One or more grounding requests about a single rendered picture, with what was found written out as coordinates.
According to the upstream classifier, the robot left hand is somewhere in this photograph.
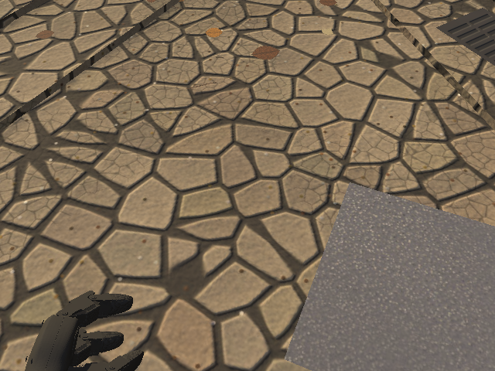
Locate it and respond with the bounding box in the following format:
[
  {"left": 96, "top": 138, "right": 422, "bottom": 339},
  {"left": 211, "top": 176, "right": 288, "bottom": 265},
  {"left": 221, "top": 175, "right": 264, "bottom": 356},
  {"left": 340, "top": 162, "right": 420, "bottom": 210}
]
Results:
[{"left": 25, "top": 291, "right": 144, "bottom": 371}]

